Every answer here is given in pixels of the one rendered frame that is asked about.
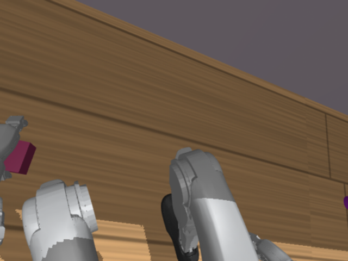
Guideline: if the right robot foot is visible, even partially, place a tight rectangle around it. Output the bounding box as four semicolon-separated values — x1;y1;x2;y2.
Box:
161;194;199;261

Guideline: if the right robot hand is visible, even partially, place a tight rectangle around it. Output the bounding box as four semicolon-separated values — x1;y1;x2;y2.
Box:
248;232;293;261

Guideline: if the left robot hand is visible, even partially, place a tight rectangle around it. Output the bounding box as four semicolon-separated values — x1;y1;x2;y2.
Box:
0;116;28;181

